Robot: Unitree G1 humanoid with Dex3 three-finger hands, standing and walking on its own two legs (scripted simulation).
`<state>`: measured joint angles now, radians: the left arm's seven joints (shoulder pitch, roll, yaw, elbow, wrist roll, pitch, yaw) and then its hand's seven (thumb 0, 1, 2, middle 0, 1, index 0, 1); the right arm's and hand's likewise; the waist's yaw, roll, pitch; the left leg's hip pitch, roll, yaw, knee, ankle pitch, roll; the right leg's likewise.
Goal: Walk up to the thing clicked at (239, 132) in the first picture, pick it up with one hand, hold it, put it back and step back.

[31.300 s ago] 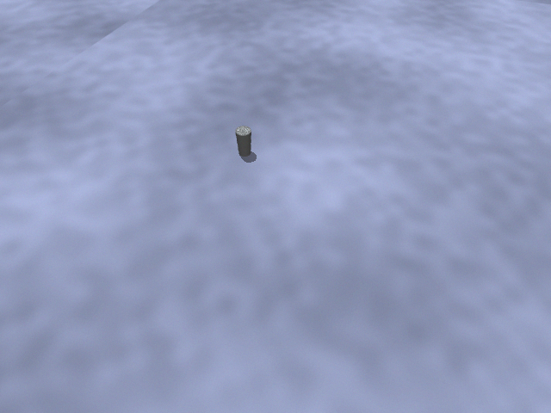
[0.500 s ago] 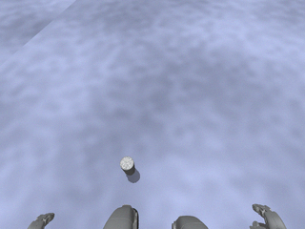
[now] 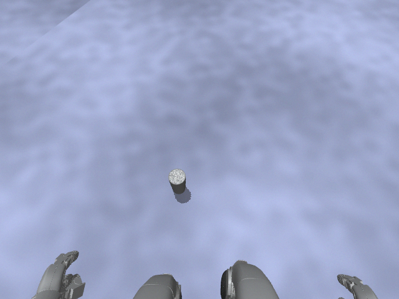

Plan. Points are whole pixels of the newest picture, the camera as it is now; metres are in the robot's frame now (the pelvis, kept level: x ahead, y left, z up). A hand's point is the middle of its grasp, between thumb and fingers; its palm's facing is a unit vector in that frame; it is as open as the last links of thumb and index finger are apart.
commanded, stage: step back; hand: left
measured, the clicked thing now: (178, 182) +0.59 +0.11 -0.67
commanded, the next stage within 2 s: none
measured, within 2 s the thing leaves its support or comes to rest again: neither
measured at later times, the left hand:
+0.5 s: hand out of the picture -0.09 +0.28 -0.12, palm faces -0.11 -0.89 -0.43, open 7.4 cm
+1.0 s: hand out of the picture -0.20 +0.31 -0.14, palm faces -0.12 -0.92 -0.38, open 7.4 cm
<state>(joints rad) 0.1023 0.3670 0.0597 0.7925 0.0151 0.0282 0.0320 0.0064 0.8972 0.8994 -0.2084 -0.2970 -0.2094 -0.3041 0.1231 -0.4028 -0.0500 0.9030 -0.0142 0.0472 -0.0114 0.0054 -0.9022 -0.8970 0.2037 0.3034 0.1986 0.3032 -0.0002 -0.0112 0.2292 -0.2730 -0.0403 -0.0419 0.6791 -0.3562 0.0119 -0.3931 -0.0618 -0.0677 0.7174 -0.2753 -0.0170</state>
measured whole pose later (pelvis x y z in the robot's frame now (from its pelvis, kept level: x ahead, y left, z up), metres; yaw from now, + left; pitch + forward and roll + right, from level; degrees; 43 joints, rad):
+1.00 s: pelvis -0.34 +0.06 +0.01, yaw -7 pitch -2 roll -1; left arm 0.14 0.39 0.06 0.84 0.01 0.05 0.02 0.01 0.90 0.90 -0.21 -0.30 -0.21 -0.30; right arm 0.10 -0.37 -0.04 0.82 -0.03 0.04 -0.01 0.00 -0.90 -0.90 0.21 0.30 0.20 0.30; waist 0.02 -0.02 0.18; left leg -0.37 0.03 0.00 0.62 -0.22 0.02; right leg -0.32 0.05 0.08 0.93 -0.52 0.02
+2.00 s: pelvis -0.39 +0.04 +0.01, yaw -3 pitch -2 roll +0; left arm 0.17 0.35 0.04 0.96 0.02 -0.03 0.00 0.01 0.90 0.90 -0.21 -0.30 -0.21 -0.30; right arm 0.19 -0.39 -0.05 0.98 -0.02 -0.01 -0.01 0.00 -0.90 -0.90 0.20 0.30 0.20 0.30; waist 0.02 0.03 0.10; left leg -0.32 0.02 -0.01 0.64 -0.33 0.01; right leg -0.25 -0.04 -0.06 0.61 -0.32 -0.01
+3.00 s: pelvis -0.38 +0.05 +0.03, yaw -5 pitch -3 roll +0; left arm 0.10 0.35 0.00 1.15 0.01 -0.02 -0.01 0.01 0.90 0.90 -0.20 -0.30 -0.21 -0.30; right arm 0.10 -0.35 0.00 1.16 -0.01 -0.02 0.01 0.00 -0.90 -0.90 0.20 0.30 0.20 0.30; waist -0.01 0.00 0.05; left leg -0.14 0.03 0.03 0.32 -0.14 -0.01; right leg -0.09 -0.02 -0.02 0.32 -0.19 0.02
